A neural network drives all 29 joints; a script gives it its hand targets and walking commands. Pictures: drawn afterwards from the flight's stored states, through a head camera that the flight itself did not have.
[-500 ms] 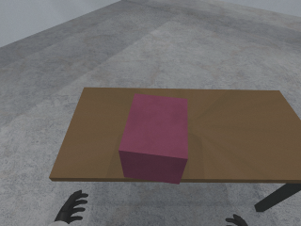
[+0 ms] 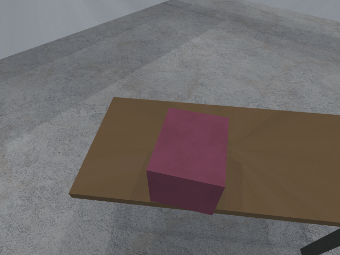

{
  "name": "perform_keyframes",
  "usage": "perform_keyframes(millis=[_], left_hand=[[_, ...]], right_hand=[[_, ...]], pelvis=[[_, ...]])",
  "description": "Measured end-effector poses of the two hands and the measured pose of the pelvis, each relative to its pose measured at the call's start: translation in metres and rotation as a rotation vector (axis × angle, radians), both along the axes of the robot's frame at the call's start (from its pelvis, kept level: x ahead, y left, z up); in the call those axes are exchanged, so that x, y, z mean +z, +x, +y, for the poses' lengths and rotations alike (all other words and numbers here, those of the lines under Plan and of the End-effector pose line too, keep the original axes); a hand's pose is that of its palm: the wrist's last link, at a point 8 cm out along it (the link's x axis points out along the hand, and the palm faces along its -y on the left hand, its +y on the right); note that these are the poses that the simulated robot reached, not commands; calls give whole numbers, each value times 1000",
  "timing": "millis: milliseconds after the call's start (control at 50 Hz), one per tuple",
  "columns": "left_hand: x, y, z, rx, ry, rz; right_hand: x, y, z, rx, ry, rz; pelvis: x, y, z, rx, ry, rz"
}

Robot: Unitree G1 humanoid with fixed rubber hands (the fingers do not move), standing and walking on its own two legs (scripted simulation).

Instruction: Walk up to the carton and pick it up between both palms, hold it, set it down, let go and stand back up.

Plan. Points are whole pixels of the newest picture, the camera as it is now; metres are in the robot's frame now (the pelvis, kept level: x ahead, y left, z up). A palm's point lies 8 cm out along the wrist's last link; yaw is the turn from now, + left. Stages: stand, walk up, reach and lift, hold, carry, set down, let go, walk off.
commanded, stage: stand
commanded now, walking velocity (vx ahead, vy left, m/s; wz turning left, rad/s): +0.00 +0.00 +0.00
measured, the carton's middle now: (189, 159) +0.45 -0.03 -0.10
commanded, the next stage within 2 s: none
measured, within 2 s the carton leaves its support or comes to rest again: neither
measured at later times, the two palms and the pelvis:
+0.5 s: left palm out of the picture +0.01 +0.23 -0.12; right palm out of the picture +0.05 -0.25 -0.13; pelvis +0.00 -0.01 +0.00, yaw +2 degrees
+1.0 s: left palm out of the picture -0.04 +0.20 -0.14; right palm out of the picture +0.00 -0.24 -0.15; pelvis +0.00 -0.02 +0.00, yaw +2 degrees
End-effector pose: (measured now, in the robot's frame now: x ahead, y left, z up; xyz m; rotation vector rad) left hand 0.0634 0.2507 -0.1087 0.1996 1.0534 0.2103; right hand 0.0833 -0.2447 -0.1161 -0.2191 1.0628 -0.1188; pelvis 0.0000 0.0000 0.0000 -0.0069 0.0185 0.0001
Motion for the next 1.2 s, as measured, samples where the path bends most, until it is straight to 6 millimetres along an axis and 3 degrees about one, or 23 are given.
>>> perform_keyframes(millis=[180, 360, 560, 860, 1040, 1200], left_hand=[[-6, -19, -2, 35, -4, 60], [-9, -45, -7, 70, -1, 141], [-19, -63, -25, 94, -38, 207], [-26, -90, -42, 120, -62, 306], [-28, -107, -56, 136, -85, 365], [-30, -110, -65, 143, -93, 382]], right_hand=[[-3, -6, -8, -13, -17, 35], [-13, -26, -8, -23, 1, 119], [-17, -38, -7, -34, 5, 169], [-27, -74, -4, -57, 12, 297], [-31, -80, 3, -51, 42, 334], [-34, -74, 6, -42, 53, 330]], pelvis=[[1, 2, -4, 13, 4, -12], [2, 1, -8, 27, 4, -13], [2, 2, -13, 33, 3, -23], [2, 2, -19, 38, 6, -32], [2, 3, -24, 40, 8, -33], [1, 4, -27, 41, 8, -35]])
